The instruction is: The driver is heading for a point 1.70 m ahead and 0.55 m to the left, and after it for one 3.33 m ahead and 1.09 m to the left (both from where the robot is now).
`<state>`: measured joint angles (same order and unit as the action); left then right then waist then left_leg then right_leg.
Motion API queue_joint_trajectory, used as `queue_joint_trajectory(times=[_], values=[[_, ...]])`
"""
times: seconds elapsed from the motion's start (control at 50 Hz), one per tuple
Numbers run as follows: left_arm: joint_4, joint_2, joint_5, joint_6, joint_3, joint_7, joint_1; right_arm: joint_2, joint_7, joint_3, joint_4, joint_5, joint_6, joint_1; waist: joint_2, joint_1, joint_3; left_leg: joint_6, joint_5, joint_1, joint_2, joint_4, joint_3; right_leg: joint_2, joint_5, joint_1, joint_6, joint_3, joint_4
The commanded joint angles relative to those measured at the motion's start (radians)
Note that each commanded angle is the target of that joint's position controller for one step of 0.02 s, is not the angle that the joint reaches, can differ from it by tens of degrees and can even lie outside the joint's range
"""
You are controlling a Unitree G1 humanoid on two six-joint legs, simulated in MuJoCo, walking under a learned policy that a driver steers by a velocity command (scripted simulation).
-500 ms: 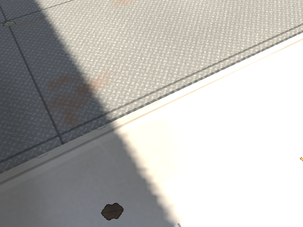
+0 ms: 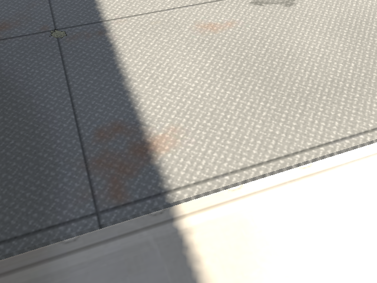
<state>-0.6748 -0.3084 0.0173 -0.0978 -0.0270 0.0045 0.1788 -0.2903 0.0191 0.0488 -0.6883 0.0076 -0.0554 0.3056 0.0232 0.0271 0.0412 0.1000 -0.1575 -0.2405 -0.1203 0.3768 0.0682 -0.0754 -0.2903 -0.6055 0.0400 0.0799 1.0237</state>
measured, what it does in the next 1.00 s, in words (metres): walks ahead, turning left: right foot, then left foot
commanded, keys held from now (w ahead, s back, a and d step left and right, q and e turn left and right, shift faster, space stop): w+q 0.88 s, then w+e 0.12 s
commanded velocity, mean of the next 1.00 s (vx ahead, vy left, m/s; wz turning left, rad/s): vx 0.50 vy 0.00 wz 0.54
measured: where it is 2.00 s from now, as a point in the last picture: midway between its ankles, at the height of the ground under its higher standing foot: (120, 185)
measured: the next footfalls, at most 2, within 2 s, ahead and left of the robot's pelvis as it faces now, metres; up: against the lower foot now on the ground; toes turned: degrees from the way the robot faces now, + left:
right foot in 0.24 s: +0.33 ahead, -0.14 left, +0.00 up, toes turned +13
left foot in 0.76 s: +0.51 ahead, +0.20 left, +0.00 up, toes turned +30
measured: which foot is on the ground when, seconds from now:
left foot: down 0.00-0.24, up 0.26-0.74, down 0.76-1.00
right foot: up 0.00-0.22, down 0.24-0.78, up 0.80-1.00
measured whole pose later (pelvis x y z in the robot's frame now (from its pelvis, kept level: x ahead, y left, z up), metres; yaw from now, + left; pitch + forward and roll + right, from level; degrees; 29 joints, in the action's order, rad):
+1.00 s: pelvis +0.51 +0.12 +0.00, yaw +34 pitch +1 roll +0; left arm -0.73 -0.32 0.00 -0.09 -0.05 0.01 0.15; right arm -0.27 0.02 0.05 -0.67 0.00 -0.05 0.29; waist 0.04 0.03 0.05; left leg 0.10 -0.16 -0.20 -0.11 0.36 0.03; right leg -0.12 -0.23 -0.63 0.04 0.05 1.04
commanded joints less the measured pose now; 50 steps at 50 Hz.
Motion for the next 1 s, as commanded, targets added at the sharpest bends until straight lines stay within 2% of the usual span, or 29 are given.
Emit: queue_joint_trajectory(times=[0.02,0.08,0.14,0.18,0.22,0.24,0.26,0.28,0.3,0.32,0.34,0.36,0.38,0.42,0.52,0.6,0.66,0.72,0.74,0.76,0.78,0.8,0.82,0.84,0.86,0.88,0.92,0.96,1.0], values=[[0.066,-0.064,0.005,-0.001,-0.015,-0.01,-0.022,-0.172,-0.021,0.049,0.067,0.008,-0.013,-0.038,-0.078,-0.02,-0.042,0.172,0.264,-0.04,0.216,-0.152,0.192,0.012,0.161,0.022,0.043,-0.031,-0.181],[0.086,-0.044,-0.005,-0.01,-0.007,-0.001,-0.137,-0.18,-0.032,0.052,0.042,0.015,0.001,0.014,-0.099,0.033,-0.049,0.122,0.173,-0.059,0.183,-0.123,0.182,0.066,0.358,0.115,0.047,-0.039,-0.396],[0.1,-0.073,-0.02,-0.021,-0.019,0.009,-0.187,-0.176,-0.036,0.054,0.021,0.023,0.012,0.057,-0.115,0.046,-0.054,0.104,0.091,0.019,0.214,-0.067,0.27,0.085,0.358,0.14,0.031,-0.003,-0.497],[0.098,-0.1,-0.024,-0.028,-0.034,0.013,-0.174,-0.171,-0.039,0.054,0.019,0.021,0.018,0.054,-0.134,0.027,-0.056,0.087,0.07,0.082,0.242,-0.01,0.339,0.082,0.289,0.164,0.004,0.019,-0.534],[0.073,-0.123,-0.025,-0.036,-0.053,0.009,-0.077,-0.153,-0.037,0.051,0.026,0.016,0.023,0.028,-0.151,-0.033,-0.078,0.058,0.101,0.082,0.227,0.077,0.358,0.079,0.243,0.298,-0.042,-0.001,-0.585],[0.061,-0.154,-0.012,-0.041,-0.068,0.002,0.025,-0.11,-0.033,0.035,0.035,0.01,0.02,0.026,-0.124,-0.084,-0.164,0.026,0.101,0.035,0.177,0.23,0.313,0.011,0.225,0.483,-0.088,0.043,-0.583],[0.05,-0.209,-0.005,-0.037,-0.082,-0.007,0.172,-0.043,-0.031,0.012,0.053,-0.012,0.017,0.056,0.025,-0.124,-0.309,-0.014,-0.145,-0.098,0.094,0.518,0.205,-0.173,0.172,0.74,-0.146,0.235,-0.574],[0.01,-0.267,-0.002,-0.021,-0.098,0.003,0.217,-0.028,-0.029,0.003,0.086,0.027,0.007,0.184,0.366,-0.054,-0.364,-0.061,-0.466,-0.447,0.015,0.797,0.107,-0.357,-0.099,0.949,-0.3,0.713,-0.682],[0.036,-0.159,-0.019,-0.018,-0.078,0.006,0.175,-0.137,-0.033,0.024,0.049,0.036,0.01,0.153,0.194,-0.084,-0.261,-0.079,-0.394,-0.537,0.097,0.904,0.132,-0.336,-0.277,0.873,-0.272,0.702,-0.724],[0.04,-0.11,-0.02,-0.012,-0.064,0.001,0.14,-0.177,-0.032,0.038,0.063,0.027,0.016,0.043,0.102,-0.109,-0.146,-0.086,-0.296,-0.552,0.125,0.921,0.103,-0.289,-0.217,0.761,-0.229,0.52,-0.728],[0.042,-0.098,-0.011,-0.008,-0.057,0.001,0.099,-0.16,-0.032,0.038,0.071,0.016,0.02,-0.002,0.039,-0.093,-0.092,-0.094,-0.228,-0.518,0.157,0.902,0.08,-0.244,-0.07,0.656,-0.211,0.397,-0.744],[0.032,-0.079,-0.008,-0.006,-0.051,-0.001,0.075,-0.146,-0.028,0.041,0.084,0.009,0.02,-0.033,0.041,-0.079,-0.046,-0.098,-0.185,-0.507,0.181,0.859,0.078,-0.208,0.036,0.588,-0.21,0.309,-0.764],[0.026,-0.071,-0.003,-0.008,-0.048,-0.004,0.066,-0.127,-0.021,0.04,0.088,0.016,0.023,-0.027,0.073,-0.06,-0.035,-0.099,-0.159,-0.466,0.205,0.835,0.069,-0.182,0.097,0.539,-0.201,0.234,-0.788],[0.006,-0.066,-0.01,-0.015,-0.05,-0.003,0.065,-0.088,-0.016,0.034,0.092,0.022,0.032,-0.026,0.093,-0.051,-0.028,-0.107,-0.14,-0.452,0.217,0.801,0.04,-0.166,0.175,0.506,-0.214,0.141,-0.825],[-0.039,-0.119,-0.011,-0.013,-0.068,-0.005,0.069,-0.057,-0.005,0.021,0.123,0.014,0.034,-0.111,0.047,-0.059,-0.011,-0.127,0.021,-0.504,0.234,0.6,0.021,-0.177,0.349,0.54,-0.231,-0.02,-0.861],[-0.072,-0.147,-0.02,0.001,-0.073,-0.011,0.095,-0.034,0.021,0.01,0.15,0.014,0.019,-0.234,0.033,-0.103,0.018,-0.105,0.176,-0.442,0.214,0.38,-0.048,-0.162,0.386,0.565,-0.199,-0.141,-0.86],[-0.099,-0.173,-0.036,0.015,-0.081,-0.011,0.127,-0.041,0.038,0.012,0.181,0.019,0.019,-0.295,0.035,-0.111,0.038,-0.071,0.134,-0.425,0.198,0.291,-0.084,-0.191,0.452,0.64,-0.179,-0.183,-0.833],[-0.104,-0.216,-0.049,0.033,-0.095,-0.019,0.121,-0.09,0.042,0.037,0.187,0.01,0.028,-0.24,0.073,-0.048,-0.021,-0.009,-0.012,-0.28,0.118,0.257,-0.157,-0.198,0.874,0.697,-0.149,-0.241,-0.659],[-0.101,-0.225,-0.053,0.041,-0.098,-0.022,0.112,-0.124,0.039,0.058,0.164,0.01,0.033,-0.134,0.071,0.018,-0.081,0.022,-0.021,-0.139,0.077,0.226,-0.178,-0.184,0.985,0.679,-0.133,-0.264,-0.506],[-0.096,-0.204,-0.052,0.043,-0.09,-0.027,0.109,-0.178,0.025,0.09,0.118,0.014,0.039,0.038,0.04,0.107,-0.167,0.062,0.042,0.121,0.048,0.172,-0.16,-0.148,0.927,0.558,-0.101,-0.287,-0.283],[-0.074,-0.11,-0.005,0.036,-0.057,-0.024,0.154,-0.261,0.002,0.112,0.092,0.023,0.049,0.15,-0.157,0.11,-0.253,0.13,0.094,0.423,0.241,0.178,0.131,-0.08,0.293,0.264,-0.058,-0.284,0.045],[-0.011,-0.046,-0.003,0.006,-0.027,-0.01,0.195,-0.322,0.007,0.11,0.133,0.022,0.033,0.093,-0.328,0.02,-0.408,0.338,-0.182,0.661,0.452,-0.004,0.735,0.125,-0.315,-0.09,-0.016,-0.107,0.354],[-0.003,-0.153,-0.037,-0.023,-0.05,0.004,0.076,-0.226,0.016,0.086,0.138,0.016,0.018,0.1,-0.162,0.098,-0.386,0.285,-0.258,0.63,0.443,-0.084,0.713,0.065,-0.25,-0.194,-0.034,0.033,0.389],[0.024,-0.157,-0.06,-0.038,-0.05,0.009,0.011,-0.192,0.015,0.073,0.127,0.009,0.005,0.071,-0.131,0.083,-0.242,0.246,-0.204,0.503,0.409,-0.093,0.575,0.032,-0.16,-0.224,-0.052,0.013,0.336],[0.016,-0.137,-0.043,-0.043,-0.045,0.001,0.008,-0.173,0.015,0.066,0.127,0.009,-0.002,0.01,-0.029,0.03,-0.154,0.215,-0.08,0.345,0.366,-0.095,0.468,-0.01,-0.087,-0.173,-0.049,0.012,0.246],[0.007,-0.143,-0.018,-0.038,-0.051,-0.006,0.017,-0.145,0.012,0.058,0.134,0.005,-0.004,-0.044,-0.031,-0.006,-0.12,0.199,0.037,0.238,0.33,-0.101,0.388,-0.036,-0.047,-0.108,-0.039,0.014,0.163],[-0.026,-0.129,-0.015,-0.014,-0.05,0.0,0.079,-0.106,0.003,0.041,0.134,-0.011,-0.009,-0.092,-0.07,-0.048,-0.108,0.193,0.191,0.126,0.307,-0.139,0.292,-0.065,0.006,-0.015,-0.017,-0.005,0.108],[-0.041,-0.098,-0.013,0.006,-0.042,0.001,0.085,-0.114,-0.002,0.039,0.102,-0.01,-0.021,-0.071,-0.068,-0.048,-0.091,0.193,0.307,0.069,0.298,-0.164,0.199,-0.067,0.06,-0.001,0.009,-0.032,0.05],[-0.025,-0.074,-0.016,0.015,-0.032,-0.001,0.021,-0.131,-0.01,0.04,0.071,-0.012,-0.026,-0.044,-0.071,-0.026,-0.054,0.174,0.328,0.058,0.285,-0.188,0.129,-0.073,0.173,-0.041,0.021,-0.037,-0.048]])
